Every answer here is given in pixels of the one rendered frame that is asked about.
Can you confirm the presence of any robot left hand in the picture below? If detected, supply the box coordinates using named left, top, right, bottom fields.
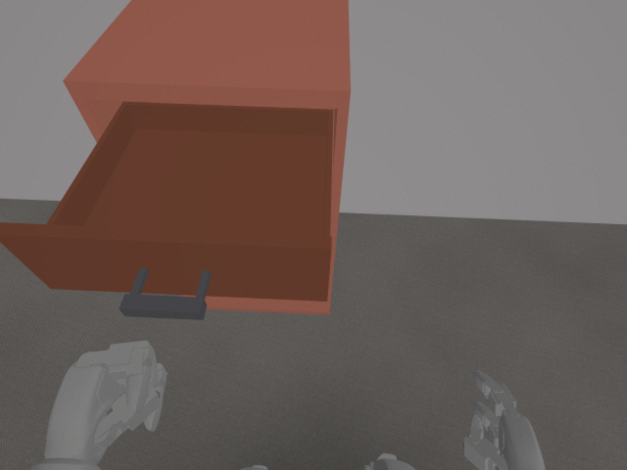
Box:
left=44, top=341, right=168, bottom=465

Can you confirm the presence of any drawer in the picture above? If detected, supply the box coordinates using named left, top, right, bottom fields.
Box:
left=0, top=102, right=333, bottom=302

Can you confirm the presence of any cabinet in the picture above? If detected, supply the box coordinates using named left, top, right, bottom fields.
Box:
left=63, top=0, right=351, bottom=315

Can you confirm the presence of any robot right hand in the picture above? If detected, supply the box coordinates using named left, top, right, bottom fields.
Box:
left=464, top=370, right=546, bottom=470

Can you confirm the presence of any handle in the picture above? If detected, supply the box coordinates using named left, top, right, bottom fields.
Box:
left=119, top=268, right=211, bottom=320

